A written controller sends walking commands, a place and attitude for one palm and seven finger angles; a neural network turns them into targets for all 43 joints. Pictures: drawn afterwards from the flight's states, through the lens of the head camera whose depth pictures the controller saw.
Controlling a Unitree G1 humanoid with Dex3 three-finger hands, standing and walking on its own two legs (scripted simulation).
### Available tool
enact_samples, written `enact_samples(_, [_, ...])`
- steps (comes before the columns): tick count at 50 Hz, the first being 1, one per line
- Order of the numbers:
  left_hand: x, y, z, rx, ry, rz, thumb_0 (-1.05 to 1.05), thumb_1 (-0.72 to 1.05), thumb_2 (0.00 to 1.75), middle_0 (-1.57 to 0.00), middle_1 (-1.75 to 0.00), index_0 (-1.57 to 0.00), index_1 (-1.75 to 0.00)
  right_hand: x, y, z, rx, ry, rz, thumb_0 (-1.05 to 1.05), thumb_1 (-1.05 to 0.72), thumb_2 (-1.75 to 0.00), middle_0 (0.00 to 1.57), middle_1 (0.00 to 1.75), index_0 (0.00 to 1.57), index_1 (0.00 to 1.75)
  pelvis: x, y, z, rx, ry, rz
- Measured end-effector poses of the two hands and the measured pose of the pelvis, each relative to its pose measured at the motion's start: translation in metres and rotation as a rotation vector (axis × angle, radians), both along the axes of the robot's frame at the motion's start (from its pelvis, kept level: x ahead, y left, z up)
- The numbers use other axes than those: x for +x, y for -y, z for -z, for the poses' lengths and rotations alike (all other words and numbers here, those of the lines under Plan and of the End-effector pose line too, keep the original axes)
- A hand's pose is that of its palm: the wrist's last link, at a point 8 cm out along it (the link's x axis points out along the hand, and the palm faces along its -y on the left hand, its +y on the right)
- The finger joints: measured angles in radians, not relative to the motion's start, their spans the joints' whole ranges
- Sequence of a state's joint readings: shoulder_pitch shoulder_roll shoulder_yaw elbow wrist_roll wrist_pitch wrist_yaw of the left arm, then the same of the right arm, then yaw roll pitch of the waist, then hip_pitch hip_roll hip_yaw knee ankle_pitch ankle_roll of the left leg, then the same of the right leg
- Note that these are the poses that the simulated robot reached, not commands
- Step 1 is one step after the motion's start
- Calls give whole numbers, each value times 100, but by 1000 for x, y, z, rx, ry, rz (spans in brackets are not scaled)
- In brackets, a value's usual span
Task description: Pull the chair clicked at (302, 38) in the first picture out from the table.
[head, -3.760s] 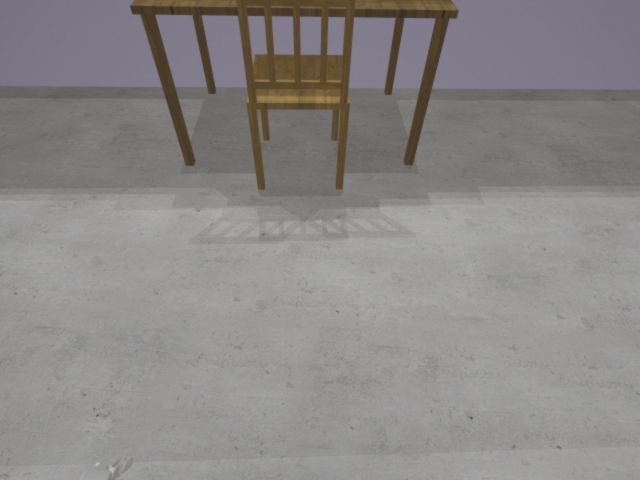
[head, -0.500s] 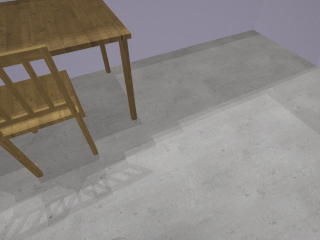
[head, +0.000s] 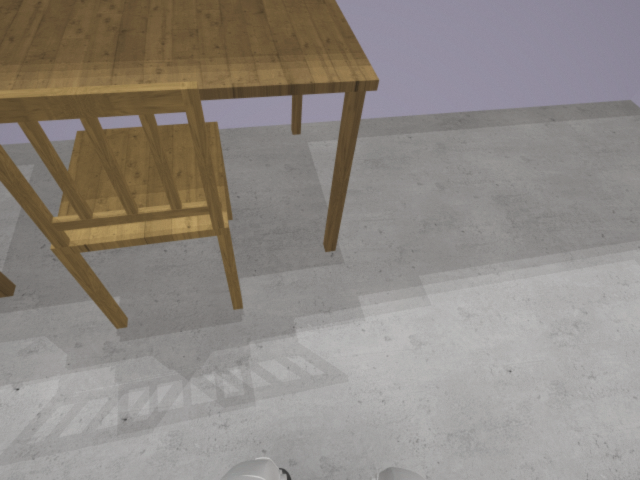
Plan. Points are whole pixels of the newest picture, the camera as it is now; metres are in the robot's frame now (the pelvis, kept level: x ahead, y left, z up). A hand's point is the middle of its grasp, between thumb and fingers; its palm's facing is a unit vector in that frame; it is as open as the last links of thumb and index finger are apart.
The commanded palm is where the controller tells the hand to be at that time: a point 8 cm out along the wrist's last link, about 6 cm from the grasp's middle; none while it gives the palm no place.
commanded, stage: turn to face it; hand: left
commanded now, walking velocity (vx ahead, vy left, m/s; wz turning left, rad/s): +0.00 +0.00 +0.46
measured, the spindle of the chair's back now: (112, 169) +0.63 +0.46 -0.10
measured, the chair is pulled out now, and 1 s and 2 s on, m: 0.00 0.00 0.00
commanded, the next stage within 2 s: take the last steps up to it in 0.48 s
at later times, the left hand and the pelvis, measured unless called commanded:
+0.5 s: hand out of the picture +0.09 +0.15 -0.14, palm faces +0.20 -0.94 -0.27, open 7.3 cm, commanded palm none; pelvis +0.02 -0.06 +0.01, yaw +11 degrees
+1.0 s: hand out of the picture -0.12 +0.10 -0.15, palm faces +0.45 -0.87 -0.20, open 7.3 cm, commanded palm none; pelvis +0.05 -0.02 +0.01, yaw +19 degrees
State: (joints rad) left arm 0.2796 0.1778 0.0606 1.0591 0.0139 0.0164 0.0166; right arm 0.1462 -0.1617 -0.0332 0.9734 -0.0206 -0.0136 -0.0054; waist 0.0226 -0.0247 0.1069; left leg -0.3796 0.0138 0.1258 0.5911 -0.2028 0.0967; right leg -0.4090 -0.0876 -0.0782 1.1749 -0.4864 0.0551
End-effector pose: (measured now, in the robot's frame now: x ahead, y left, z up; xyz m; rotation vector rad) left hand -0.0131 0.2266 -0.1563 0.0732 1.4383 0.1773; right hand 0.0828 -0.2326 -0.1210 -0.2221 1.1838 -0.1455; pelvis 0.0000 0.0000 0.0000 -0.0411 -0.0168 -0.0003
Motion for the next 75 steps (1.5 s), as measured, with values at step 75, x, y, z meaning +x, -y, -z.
enact_samples(75, [255, -37, -28, 132, 310, -148, 0, 91, 90, -20, -30, -20, -30, 102, -5, 33, 41, -414, -112, 1, -92, -90, 20, 30, 20, 30, 208, -6, 9, 60, 4, -302])
